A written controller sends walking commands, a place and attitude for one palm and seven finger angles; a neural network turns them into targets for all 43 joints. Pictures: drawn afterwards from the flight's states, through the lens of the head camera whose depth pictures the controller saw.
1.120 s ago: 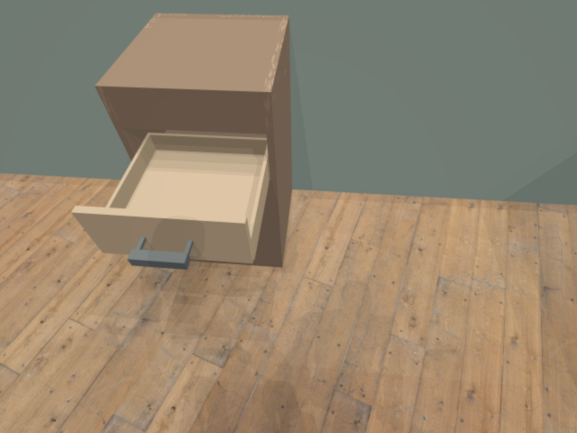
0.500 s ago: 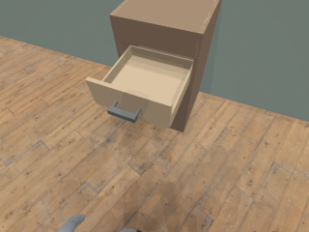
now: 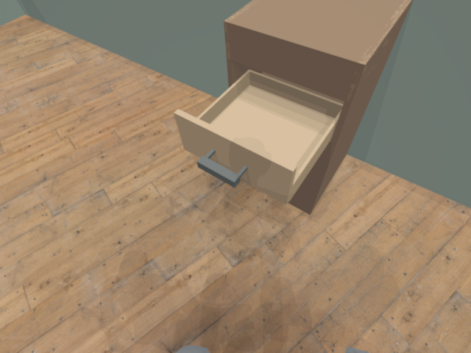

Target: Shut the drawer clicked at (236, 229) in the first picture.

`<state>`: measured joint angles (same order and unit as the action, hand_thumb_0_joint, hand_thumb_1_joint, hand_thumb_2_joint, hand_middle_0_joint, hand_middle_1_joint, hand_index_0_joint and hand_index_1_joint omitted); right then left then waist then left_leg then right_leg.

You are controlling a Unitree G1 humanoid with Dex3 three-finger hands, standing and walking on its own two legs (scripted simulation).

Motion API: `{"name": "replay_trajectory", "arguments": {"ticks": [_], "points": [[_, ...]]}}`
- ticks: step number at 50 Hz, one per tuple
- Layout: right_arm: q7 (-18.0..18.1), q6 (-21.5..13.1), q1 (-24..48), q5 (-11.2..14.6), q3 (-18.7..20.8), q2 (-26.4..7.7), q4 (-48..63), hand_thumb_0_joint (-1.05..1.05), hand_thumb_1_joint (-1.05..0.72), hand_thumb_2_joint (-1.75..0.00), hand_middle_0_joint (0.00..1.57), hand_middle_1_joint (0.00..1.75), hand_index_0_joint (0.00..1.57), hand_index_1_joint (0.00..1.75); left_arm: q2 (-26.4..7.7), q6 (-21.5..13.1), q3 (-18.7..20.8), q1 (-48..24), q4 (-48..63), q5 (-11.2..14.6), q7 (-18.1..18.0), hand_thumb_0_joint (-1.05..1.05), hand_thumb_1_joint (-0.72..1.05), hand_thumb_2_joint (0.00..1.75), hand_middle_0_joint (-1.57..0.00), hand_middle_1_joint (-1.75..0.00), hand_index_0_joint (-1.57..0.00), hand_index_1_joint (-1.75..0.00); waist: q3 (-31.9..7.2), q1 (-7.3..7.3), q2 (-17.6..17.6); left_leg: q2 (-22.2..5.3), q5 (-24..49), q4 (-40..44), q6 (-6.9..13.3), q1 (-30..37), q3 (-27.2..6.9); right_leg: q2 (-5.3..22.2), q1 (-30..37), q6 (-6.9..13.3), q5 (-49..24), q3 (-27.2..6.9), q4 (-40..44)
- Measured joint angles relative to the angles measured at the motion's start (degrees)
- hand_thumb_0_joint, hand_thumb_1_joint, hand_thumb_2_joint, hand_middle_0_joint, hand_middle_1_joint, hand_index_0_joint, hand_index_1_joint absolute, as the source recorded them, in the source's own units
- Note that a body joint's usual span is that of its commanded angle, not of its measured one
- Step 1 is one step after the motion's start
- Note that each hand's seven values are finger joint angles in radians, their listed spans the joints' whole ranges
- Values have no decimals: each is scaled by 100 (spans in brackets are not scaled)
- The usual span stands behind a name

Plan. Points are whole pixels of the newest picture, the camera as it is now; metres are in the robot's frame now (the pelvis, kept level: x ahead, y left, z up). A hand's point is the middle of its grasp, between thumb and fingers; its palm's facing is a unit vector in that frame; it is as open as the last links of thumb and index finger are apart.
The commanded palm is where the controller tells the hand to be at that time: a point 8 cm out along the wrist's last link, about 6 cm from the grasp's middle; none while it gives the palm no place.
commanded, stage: stand and wait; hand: left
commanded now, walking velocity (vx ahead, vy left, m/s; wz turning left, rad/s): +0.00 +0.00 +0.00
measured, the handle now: (223, 165) +0.59 +0.10 -0.17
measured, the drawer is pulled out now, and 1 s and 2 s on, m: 0.30 0.30 0.30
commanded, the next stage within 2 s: turn or walk to find it in 0.42 s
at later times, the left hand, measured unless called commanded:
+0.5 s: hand out of the picture +0.08 +0.17 -0.15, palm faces -0.01 -0.97 -0.24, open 7.4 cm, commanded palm none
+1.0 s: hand out of the picture +0.00 +0.17 -0.16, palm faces +0.04 -0.98 -0.21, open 7.4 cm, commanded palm none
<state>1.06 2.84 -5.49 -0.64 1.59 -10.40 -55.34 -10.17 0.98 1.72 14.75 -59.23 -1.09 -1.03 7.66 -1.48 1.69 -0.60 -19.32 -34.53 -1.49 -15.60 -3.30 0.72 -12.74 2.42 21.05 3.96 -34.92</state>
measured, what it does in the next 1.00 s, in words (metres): stands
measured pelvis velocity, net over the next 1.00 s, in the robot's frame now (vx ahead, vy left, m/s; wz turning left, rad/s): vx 0.01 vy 0.00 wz -0.01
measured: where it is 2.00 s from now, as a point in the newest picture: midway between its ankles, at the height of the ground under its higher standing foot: outside the picture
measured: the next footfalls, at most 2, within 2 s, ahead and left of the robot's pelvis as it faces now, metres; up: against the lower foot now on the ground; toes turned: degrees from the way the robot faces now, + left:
left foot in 2.00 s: +0.10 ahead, +0.10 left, +0.00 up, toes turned -28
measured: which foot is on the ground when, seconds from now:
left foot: down 0.00-1.00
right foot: down 0.00-1.00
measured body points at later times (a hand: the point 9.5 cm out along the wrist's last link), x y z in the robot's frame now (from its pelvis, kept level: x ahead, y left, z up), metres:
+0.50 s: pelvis +0.02 -0.01 +0.01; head +0.05 -0.03 +0.46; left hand +0.08 +0.22 -0.14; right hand -0.02 -0.23 -0.15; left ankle -0.01 +0.15 -0.73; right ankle -0.03 -0.09 -0.73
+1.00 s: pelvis +0.01 +0.00 +0.01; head +0.04 -0.01 +0.46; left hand +0.00 +0.22 -0.14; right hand +0.00 -0.22 -0.15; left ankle -0.01 +0.15 -0.73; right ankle -0.03 -0.09 -0.73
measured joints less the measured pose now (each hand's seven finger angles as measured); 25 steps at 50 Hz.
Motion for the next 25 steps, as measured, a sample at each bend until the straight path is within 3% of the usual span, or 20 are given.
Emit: {"name": "replay_trajectory", "arguments": {"ticks": [2,6,9,25], "points": [[-10,-29,-74,9,-6,46,-106,1,-91,-90,20,30,20,30,86,-27,-32,53,-106,5,-4,0,90,89,-20,-30,-20,-30,-58,37,57,-33,263,171,60,160,60,-76,86,31,-24,9,208],[84,-207,-246,18,38,59,-328,0,-92,-89,20,30,21,30,218,-37,-33,-32,-277,33,-48,0,90,89,-20,-30,-20,-30,-88,90,38,-122,262,680,-138,423,128,-142,211,22,-157,-23,518],[128,-240,-409,13,24,13,-501,0,-93,-90,20,30,20,30,274,-60,-10,-137,-336,37,-84,1,91,89,-20,-30,-21,-30,-117,111,30,-174,319,840,-162,544,164,-197,342,35,-260,-55,738],[175,-226,-1144,-24,-90,155,-959,1,-91,-90,20,30,20,30,110,-108,33,-571,-369,88,-89,0,91,89,-20,-30,-20,-30,-315,338,18,-289,481,1266,-222,861,211,-318,674,97,-485,-95,1245]]}}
